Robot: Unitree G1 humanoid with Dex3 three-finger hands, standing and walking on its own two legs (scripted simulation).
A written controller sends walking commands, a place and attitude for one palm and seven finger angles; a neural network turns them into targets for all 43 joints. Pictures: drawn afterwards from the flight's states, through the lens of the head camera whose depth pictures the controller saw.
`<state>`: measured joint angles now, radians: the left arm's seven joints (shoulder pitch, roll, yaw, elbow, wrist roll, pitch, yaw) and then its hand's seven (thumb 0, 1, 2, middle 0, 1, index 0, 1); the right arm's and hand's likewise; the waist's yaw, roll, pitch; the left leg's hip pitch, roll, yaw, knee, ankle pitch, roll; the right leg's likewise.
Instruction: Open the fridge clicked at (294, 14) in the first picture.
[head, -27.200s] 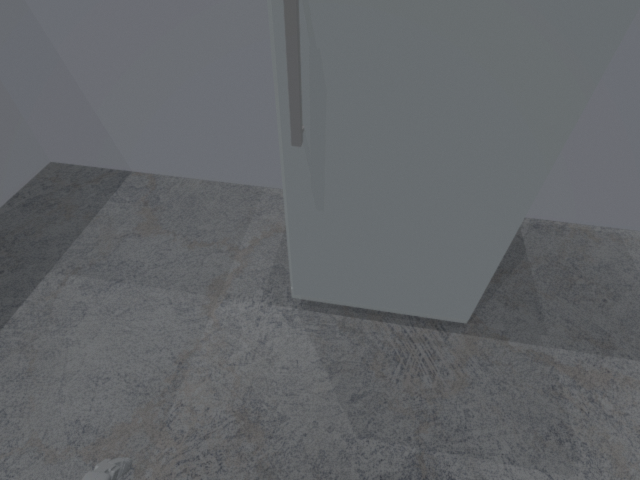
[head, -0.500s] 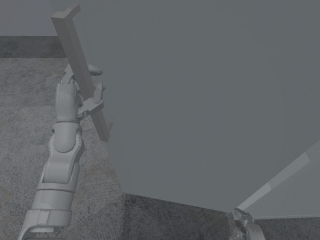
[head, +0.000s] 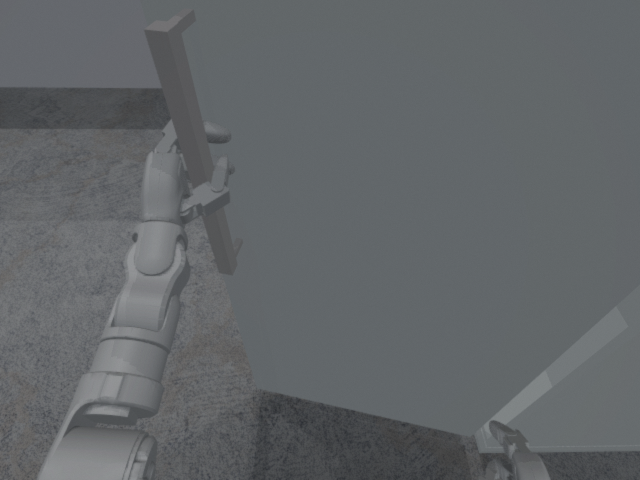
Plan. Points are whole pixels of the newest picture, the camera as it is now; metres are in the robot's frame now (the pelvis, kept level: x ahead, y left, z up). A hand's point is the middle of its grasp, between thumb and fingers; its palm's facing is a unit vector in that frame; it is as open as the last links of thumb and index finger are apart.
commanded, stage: stop walking and hold the door back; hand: left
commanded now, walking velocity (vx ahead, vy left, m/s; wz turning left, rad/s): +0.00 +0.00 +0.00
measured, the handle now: (211, 170) +0.43 +0.17 +0.17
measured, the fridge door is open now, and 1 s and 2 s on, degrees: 77 76 76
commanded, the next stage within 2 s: loosen the grip on the handle in 0.06 s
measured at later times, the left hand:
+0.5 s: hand (209, 191) +0.39 +0.16 +0.17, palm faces +0.17 -0.98 -0.14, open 11.6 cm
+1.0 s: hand (178, 196) +0.40 +0.21 +0.15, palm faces +0.22 -0.97 -0.13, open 14.6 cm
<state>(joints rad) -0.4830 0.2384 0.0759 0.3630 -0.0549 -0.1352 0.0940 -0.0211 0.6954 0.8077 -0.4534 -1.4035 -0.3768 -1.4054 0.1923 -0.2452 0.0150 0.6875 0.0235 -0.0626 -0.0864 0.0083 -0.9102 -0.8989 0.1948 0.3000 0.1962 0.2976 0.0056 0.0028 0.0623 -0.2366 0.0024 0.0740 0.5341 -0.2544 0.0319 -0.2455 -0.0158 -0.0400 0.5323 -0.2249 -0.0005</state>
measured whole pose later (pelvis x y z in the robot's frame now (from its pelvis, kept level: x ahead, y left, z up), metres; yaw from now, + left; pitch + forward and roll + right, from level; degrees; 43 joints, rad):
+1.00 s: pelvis +0.02 -0.01 +0.00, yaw -1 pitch +4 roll +0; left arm -0.37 0.32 0.26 0.43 -0.11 -0.26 -0.04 -0.01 -0.55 0.20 -0.31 -1.18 -0.26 -1.16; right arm 0.22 -0.23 0.02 0.65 0.03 -0.14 -0.06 0.01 -0.91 -0.90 0.20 0.30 0.20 0.30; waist 0.01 0.01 -0.04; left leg -0.35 0.01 0.05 0.58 -0.30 0.01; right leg -0.36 0.01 -0.04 0.58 -0.29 -0.02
